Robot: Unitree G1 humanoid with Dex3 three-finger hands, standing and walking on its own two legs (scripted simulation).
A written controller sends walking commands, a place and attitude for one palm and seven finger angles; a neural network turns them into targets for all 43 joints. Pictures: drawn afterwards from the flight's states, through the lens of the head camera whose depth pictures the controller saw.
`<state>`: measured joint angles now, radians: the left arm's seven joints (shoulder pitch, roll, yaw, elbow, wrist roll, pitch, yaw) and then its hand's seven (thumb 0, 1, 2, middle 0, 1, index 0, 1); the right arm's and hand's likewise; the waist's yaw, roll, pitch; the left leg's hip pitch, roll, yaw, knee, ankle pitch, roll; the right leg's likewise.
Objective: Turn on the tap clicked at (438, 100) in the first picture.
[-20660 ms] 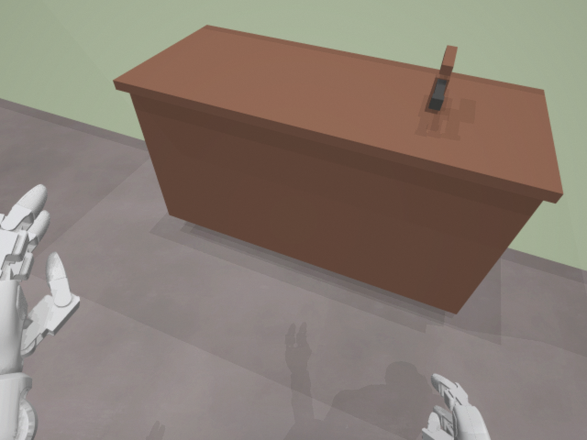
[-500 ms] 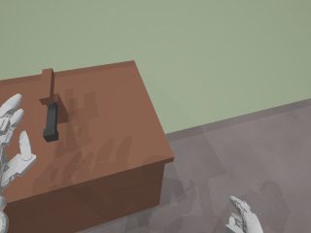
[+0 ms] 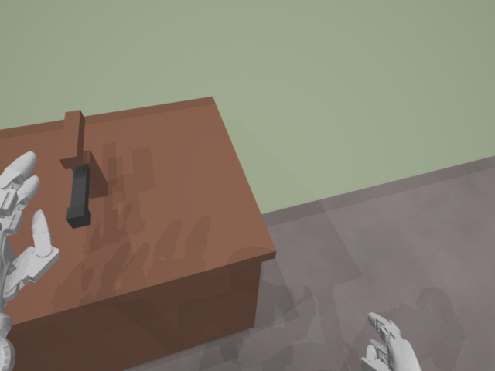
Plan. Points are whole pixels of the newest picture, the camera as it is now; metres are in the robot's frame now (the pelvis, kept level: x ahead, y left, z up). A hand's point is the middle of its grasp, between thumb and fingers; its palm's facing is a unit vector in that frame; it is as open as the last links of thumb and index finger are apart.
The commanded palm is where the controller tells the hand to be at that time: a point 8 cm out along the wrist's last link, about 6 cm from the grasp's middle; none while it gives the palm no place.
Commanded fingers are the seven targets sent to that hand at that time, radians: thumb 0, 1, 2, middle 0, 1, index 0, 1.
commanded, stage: come to a stop and stand still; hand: left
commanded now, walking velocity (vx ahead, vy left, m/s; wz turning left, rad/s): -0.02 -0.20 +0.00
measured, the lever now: (78, 216) +0.34 +0.31 +0.05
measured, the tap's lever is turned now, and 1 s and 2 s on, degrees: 0 0 0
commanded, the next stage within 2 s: look again from close up in 1.08 s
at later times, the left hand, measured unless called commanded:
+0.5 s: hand out of the picture +0.22 +0.30 +0.16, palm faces +0.36 -0.85 -0.39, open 7.4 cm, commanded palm +0.16 +0.33 +0.18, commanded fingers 0.00 0.90 0.90 -0.20 -0.30 -0.20 -0.30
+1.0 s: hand out of the picture +0.22 +0.35 +0.17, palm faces +0.38 -0.86 -0.34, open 7.4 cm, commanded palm +0.16 +0.38 +0.18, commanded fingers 0.00 0.90 0.90 -0.20 -0.30 -0.20 -0.30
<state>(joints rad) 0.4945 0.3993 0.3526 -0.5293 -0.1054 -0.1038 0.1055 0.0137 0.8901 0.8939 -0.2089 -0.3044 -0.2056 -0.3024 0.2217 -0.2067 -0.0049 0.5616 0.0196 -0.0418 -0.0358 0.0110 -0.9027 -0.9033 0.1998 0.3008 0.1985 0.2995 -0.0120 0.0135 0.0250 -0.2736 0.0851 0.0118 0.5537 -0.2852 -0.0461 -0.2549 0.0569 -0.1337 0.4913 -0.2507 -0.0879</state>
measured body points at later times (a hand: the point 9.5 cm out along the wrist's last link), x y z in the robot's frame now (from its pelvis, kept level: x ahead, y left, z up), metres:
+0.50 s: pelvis -0.01 +0.05 +0.00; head +0.02 +0.07 +0.45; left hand +0.19 +0.34 +0.18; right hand +0.14 -0.18 -0.08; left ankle +0.00 +0.15 -0.73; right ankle +0.01 -0.06 -0.73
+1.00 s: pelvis +0.00 +0.10 +0.00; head +0.02 +0.13 +0.45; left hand +0.20 +0.39 +0.19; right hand +0.18 -0.12 -0.06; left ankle +0.00 +0.15 -0.73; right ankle +0.01 -0.06 -0.73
